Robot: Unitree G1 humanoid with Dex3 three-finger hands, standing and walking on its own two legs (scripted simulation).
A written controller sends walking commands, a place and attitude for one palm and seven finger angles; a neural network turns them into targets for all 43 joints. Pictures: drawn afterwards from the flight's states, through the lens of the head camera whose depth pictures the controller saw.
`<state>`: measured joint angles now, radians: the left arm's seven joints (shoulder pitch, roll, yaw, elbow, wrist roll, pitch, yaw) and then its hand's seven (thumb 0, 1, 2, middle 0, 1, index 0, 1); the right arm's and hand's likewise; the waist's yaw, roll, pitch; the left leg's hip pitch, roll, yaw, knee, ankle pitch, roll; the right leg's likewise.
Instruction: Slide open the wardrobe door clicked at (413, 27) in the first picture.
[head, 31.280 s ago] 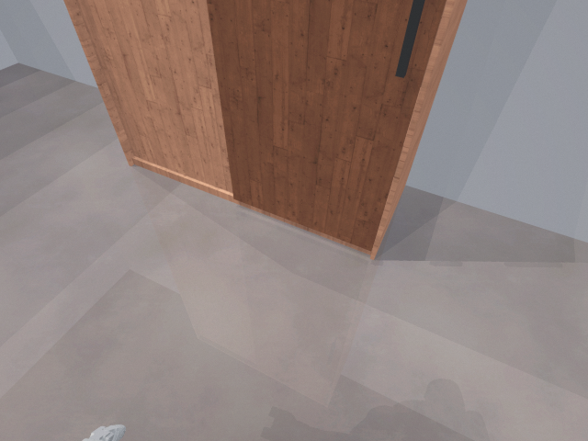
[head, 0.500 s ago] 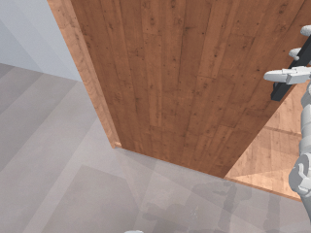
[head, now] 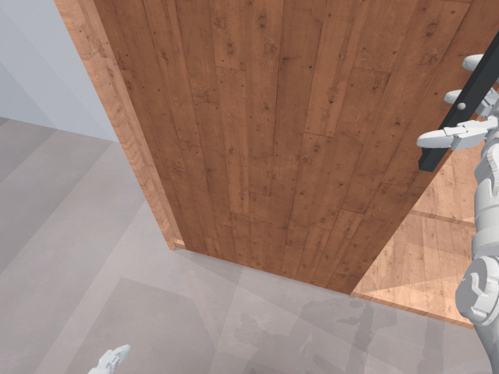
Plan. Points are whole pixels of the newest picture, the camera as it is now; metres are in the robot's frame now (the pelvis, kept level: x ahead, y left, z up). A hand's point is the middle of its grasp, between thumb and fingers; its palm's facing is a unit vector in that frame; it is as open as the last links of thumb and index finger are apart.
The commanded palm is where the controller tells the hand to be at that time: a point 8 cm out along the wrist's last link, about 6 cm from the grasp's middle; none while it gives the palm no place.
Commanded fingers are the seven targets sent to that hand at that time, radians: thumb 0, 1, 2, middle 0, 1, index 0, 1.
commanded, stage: slip the hand off the handle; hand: right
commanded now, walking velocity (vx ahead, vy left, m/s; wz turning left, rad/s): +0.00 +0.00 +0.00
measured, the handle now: (467, 90) +0.52 -0.25 +0.21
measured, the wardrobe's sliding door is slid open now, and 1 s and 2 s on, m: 0.60 0.60 0.60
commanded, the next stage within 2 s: draw the hand back to the body in 0.96 s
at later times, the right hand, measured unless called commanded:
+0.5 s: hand out of the picture +0.44 -0.32 +0.20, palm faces +0.29 +0.95 -0.14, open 14.6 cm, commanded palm +0.40 -0.34 +0.20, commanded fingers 0.00 0.55 -0.20 0.25 1.15 0.25 1.15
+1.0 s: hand out of the picture +0.32 -0.30 +0.20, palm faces +0.37 +0.92 -0.11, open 14.7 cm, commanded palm +0.30 -0.33 +0.20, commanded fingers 0.00 0.55 -0.20 0.25 1.15 0.25 1.15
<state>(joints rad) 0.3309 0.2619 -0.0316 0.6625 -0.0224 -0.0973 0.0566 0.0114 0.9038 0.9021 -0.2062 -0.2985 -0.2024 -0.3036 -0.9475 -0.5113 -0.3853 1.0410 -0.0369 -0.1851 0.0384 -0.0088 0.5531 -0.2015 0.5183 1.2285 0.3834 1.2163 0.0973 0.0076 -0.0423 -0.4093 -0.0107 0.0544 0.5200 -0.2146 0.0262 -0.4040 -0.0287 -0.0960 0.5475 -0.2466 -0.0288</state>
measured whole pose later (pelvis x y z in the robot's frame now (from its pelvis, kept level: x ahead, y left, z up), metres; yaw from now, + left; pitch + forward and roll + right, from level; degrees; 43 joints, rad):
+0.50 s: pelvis +0.01 -0.01 +0.00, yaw -1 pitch +7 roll +1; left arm 0.48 0.30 0.00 0.70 -0.05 -0.06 0.08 0.01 0.90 0.90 -0.20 -0.30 -0.20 -0.30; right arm -0.74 -0.63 -0.42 0.86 0.11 -0.20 0.20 -0.01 0.55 -0.20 0.29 1.17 0.27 1.16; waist 0.05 -0.01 -0.05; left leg -0.39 -0.01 0.06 0.50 -0.22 0.01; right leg -0.41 -0.03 -0.08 0.57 -0.27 -0.04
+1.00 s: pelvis +0.02 -0.01 +0.00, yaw -4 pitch -1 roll +1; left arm 0.18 0.24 -0.05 0.61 -0.06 -0.11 0.10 0.01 0.90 0.90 -0.21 -0.30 -0.20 -0.30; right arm -0.28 -0.38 -0.34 0.15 0.16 0.12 0.11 -0.01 0.56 -0.20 0.25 1.15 0.25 1.15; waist -0.09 -0.04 -0.06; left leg -0.21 0.02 0.11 0.49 -0.26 0.01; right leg -0.24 0.00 -0.04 0.53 -0.28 -0.03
